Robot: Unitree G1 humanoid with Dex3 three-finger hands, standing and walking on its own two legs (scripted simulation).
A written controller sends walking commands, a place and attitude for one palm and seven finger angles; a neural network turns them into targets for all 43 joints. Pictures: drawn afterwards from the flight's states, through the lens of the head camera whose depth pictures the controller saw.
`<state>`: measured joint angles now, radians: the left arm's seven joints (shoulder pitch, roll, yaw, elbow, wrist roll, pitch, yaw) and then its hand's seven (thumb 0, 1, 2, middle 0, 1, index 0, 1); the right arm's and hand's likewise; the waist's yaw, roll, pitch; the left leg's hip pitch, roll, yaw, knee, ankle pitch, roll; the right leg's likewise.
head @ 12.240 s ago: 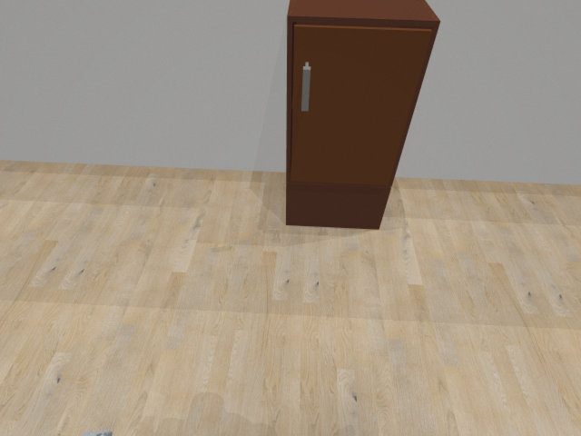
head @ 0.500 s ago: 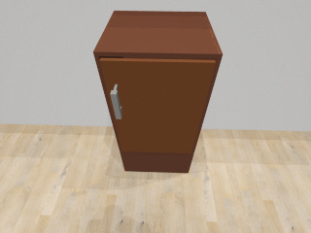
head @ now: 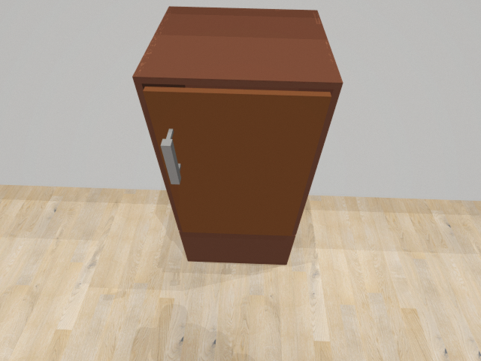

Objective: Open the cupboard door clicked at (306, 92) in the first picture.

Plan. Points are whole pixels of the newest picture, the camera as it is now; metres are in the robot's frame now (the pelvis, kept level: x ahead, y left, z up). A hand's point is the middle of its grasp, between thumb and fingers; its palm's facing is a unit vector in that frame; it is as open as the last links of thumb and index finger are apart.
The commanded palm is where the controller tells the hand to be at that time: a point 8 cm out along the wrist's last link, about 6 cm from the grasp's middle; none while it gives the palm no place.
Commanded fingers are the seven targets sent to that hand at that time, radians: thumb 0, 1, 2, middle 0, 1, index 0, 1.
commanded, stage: look again from close up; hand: left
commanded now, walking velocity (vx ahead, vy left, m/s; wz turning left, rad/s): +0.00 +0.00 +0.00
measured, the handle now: (173, 157) +0.57 +0.21 -0.05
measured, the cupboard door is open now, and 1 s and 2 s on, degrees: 0 0 0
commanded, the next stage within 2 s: raise the hand with hooked fingers in 0.20 s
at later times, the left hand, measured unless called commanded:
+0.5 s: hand (133, 313) +0.20 +0.19 -0.03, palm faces +0.26 -0.96 -0.08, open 7.6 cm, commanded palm +0.12 +0.24 -0.07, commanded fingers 0.00 0.64 0.79 -0.22 -0.47 -0.22 -0.47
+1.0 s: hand (119, 334) +0.17 +0.22 -0.06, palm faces +0.01 -1.00 -0.04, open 10.2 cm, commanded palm +0.14 +0.27 -0.05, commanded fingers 0.00 0.06 0.54 -0.26 -0.84 -0.26 -0.84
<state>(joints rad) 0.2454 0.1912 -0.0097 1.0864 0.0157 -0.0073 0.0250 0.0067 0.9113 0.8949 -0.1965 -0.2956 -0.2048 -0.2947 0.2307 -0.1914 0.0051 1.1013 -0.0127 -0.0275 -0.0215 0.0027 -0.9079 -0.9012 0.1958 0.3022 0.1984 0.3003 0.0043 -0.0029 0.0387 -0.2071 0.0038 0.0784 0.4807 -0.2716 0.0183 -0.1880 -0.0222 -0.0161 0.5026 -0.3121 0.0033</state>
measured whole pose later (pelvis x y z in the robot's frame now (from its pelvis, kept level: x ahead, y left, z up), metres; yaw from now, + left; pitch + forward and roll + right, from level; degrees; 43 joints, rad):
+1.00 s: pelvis -0.06 -0.02 -0.10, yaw +2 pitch +15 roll -3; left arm 0.24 0.30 0.29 0.17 -0.33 -0.36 -0.43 0.01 0.29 0.63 -0.24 -0.69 -0.25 -0.69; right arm 0.23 -0.19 0.02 0.59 0.03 -0.23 -0.07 0.01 -0.90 -0.90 0.20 0.30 0.20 0.30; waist 0.00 0.03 -0.14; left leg -0.99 0.06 -0.03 1.23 -0.49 -0.01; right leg -0.91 0.01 -0.11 1.18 -0.53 -0.04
